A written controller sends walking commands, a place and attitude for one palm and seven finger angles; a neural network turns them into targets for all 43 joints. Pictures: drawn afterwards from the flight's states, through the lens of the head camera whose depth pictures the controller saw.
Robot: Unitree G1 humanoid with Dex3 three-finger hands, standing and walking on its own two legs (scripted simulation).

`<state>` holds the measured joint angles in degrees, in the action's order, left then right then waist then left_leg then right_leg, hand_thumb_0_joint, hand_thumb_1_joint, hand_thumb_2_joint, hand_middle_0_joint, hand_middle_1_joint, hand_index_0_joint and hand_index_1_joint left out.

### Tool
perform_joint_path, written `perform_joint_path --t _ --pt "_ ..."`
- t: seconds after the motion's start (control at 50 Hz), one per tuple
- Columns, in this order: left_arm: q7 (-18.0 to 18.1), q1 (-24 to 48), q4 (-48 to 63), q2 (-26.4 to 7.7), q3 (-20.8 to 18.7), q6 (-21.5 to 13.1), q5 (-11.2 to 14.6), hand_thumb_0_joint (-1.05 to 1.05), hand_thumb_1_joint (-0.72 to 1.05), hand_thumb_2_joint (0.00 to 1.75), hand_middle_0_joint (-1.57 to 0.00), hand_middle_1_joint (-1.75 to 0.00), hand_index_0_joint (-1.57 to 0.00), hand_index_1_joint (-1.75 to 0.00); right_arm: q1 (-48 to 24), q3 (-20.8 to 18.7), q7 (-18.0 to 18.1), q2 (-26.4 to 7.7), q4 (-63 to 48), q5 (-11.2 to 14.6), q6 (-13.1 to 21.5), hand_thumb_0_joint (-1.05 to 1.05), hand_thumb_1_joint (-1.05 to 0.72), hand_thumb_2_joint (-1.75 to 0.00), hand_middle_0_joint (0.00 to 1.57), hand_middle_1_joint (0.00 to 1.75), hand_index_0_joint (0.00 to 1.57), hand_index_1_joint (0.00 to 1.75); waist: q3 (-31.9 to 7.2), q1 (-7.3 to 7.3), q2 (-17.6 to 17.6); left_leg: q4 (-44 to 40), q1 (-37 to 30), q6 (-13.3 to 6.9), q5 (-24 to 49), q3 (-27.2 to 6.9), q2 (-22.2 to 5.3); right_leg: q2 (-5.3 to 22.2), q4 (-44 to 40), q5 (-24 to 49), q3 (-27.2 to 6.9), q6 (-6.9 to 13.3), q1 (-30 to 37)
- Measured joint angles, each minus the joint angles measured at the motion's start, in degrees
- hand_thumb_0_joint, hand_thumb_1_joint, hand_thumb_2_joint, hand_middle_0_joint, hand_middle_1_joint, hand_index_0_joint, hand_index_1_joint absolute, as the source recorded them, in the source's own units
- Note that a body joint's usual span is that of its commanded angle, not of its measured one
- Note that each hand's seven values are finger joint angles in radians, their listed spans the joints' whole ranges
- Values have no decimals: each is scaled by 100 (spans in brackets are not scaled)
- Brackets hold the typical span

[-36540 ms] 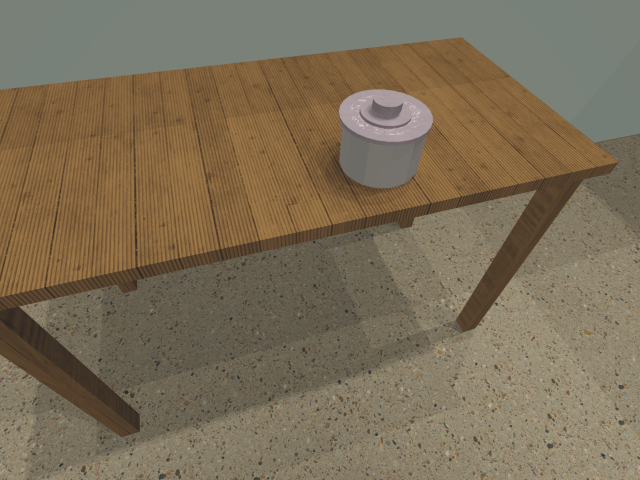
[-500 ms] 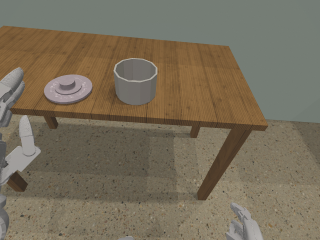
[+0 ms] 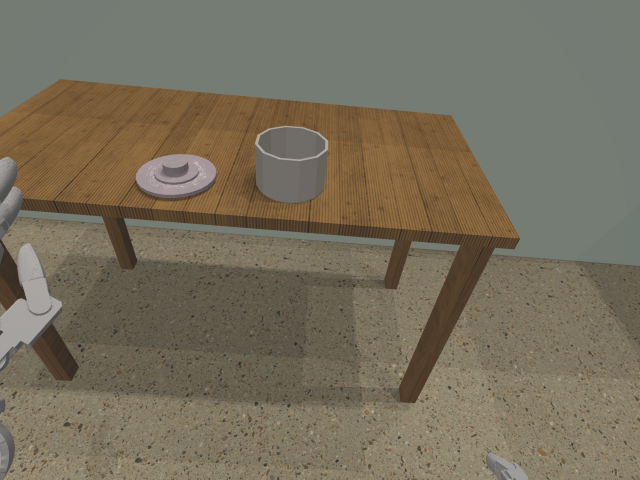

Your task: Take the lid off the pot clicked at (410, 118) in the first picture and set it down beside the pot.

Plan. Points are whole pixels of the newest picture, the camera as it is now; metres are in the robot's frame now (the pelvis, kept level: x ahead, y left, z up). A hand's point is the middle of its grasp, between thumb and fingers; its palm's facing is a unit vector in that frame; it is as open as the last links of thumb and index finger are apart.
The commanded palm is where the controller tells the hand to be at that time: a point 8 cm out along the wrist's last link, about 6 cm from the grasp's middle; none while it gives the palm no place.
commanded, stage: stop stepping back and stand still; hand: left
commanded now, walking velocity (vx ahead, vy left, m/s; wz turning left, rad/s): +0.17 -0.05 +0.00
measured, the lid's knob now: (175, 164) +0.70 +0.36 +0.03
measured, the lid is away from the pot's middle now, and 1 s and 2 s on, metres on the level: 0.25 0.25 0.25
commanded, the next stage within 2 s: let the arm hang, fingers relaxed in 1.00 s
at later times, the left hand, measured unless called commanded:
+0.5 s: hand (88, 368) +0.21 +0.28 +0.07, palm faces +0.32 -0.85 -0.43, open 7.4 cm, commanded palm none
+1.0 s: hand out of the picture -0.04 +0.21 -0.17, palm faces +0.09 -0.97 -0.24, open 7.3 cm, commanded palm none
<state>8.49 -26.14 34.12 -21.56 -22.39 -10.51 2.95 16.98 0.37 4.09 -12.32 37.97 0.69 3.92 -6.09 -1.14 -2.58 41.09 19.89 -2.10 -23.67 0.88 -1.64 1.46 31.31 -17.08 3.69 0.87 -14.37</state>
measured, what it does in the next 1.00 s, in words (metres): steps on the spot: left foot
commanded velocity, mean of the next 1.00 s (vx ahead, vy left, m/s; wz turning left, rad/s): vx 0.02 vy -0.01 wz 0.00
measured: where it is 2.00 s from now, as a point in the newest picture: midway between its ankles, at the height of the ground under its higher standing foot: outside the picture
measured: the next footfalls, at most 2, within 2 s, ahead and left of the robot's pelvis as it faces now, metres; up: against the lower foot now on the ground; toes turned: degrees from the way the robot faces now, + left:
left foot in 0.02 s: +0.05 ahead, +0.13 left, +0.00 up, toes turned +8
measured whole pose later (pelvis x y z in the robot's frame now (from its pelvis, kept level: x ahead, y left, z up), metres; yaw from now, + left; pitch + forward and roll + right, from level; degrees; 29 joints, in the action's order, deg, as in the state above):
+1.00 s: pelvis +0.01 +0.02 +0.00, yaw +6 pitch +1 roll -1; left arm 1.8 -17.9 -62.9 -12.3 -0.5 1.0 -0.2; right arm 18.0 -1.8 1.3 -7.1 59.9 -0.4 -1.1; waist 6.0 0.5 0.0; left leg 29.5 15.6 -0.9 -14.7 1.6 -0.7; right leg -0.6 26.5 -18.0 -0.8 -0.1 -9.3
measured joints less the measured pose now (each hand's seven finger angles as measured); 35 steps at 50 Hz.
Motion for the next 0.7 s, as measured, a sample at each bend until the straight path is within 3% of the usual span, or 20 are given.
perform_joint_path --t 0.02,0.06,0.1,0.16,0.2,0.26,0.3,0.34,0.4,0.44,0.48,0.56,0.64,0.68,0.7 --pt "20 114 -112 119 28 21 0 1 89 90 -21 -30 -21 -30 -7 -1 16 -70 -91 8 59 2 -90 -90 21 30 20 30 -29 85 124 -515 -237 -74 -156 -111 -85 -28 179 -77 61 -22 -124" --pt "30 200 -247 158 21 80 5 1 89 90 -20 -30 -21 -30 -180 -3 18 -4 -154 51 154 2 -90 -90 20 30 20 30 156 245 72 -554 -199 54 573 -88 -12 -20 592 -348 -102 -45 -281" --pt "-9 -89 -202 43 -9 175 -1 1 90 90 -20 -30 -21 -30 -234 63 -28 158 -247 51 227 2 -90 -90 20 29 20 30 193 325 -23 -560 -243 125 728 23 23 -110 944 -718 -241 -56 -377" --pt "-91 -656 42 -216 33 210 -65 1 90 90 -20 -30 -21 -30 -97 160 -131 331 -441 4 340 2 -90 -90 20 29 20 30 162 410 4 -644 -233 165 705 -4 3 -282 469 -724 -155 7 -103" --pt "-155 -847 252 -385 85 141 -101 2 89 90 -20 -30 -21 -30 -64 178 -192 337 -437 -33 329 1 -90 -90 20 29 20 30 244 340 52 -159 0 119 295 -103 1 -337 210 -47 -77 173 -68" --pt "-201 -893 464 -396 155 15 -58 2 89 90 -21 -30 -22 -30 -35 149 -236 268 -151 -66 221 1 -90 -90 21 30 20 30 270 126 29 803 318 61 56 -91 69 -316 11 108 -27 225 25" --pt "-163 -839 489 -280 104 -52 -36 1 89 90 -21 -30 -22 -30 -11 138 -202 211 -64 -68 147 1 -90 -90 21 30 20 30 272 16 -23 315 129 6 123 29 65 -250 -96 115 -80 176 76" --pt "-92 -666 434 -152 45 -109 -21 1 89 90 -21 -30 -22 -30 1 119 -131 77 -126 -57 169 1 -90 -90 21 30 20 30 332 -1 104 -658 -245 -68 312 -18 -27 -259 8 47 -31 112 49" --pt "-28 -293 132 -56 -20 -120 -4 1 89 90 -21 -30 -22 -30 -203 54 -46 34 -89 21 180 2 -90 -90 21 30 20 30 557 7 146 -784 -339 144 927 1 7 -182 212 -64 -48 16 71" --pt "-256 177 -913 -14 272 -99 -273 1 89 90 -20 -30 -21 -30 -316 -87 -254 -47 179 -38 371 1 -90 -90 20 29 20 30 406 52 261 -706 -145 184 894 -44 92 -106 629 -252 -78 -1 -201" --pt "-516 757 -2489 105 737 374 -403 0 90 90 -20 -30 -21 -30 -452 -191 -375 -144 422 -140 174 1 -90 -90 20 29 20 30 251 160 422 -630 65 157 890 -182 208 -112 1058 -732 -246 1 -449" --pt "-740 1409 -5542 447 1509 1129 -488 0 91 90 -19 -29 -20 -30 -533 -218 -458 -112 757 -182 -169 1 -90 -90 20 29 20 30 287 294 373 -217 237 162 642 -281 331 -110 714 -362 -404 -25 -257" --pt "-779 1255 -7537 1063 2083 1434 -475 1 91 90 -19 -29 -20 -30 -347 -303 -437 -51 1005 -188 -443 1 -90 -89 20 29 20 30 621 407 346 513 230 110 126 -151 139 -239 523 -487 -232 -18 89" --pt "-752 1038 -8135 1296 2151 1419 -407 1 93 90 -20 -29 -20 -30 -187 -302 -420 -5 1113 -187 -463 1 -90 -89 20 29 20 30 772 395 260 -47 -14 78 572 -115 40 -308 457 -464 -230 -41 126" --pt "-673 998 -8319 1269 2028 1383 -355 -1 97 90 -20 -30 -21 -30 -103 -297 -395 56 1199 -197 -449 1 -90 -90 20 29 20 30 846 357 172 -174 -48 80 456 -124 39 -311 475 -474 -229 -58 83"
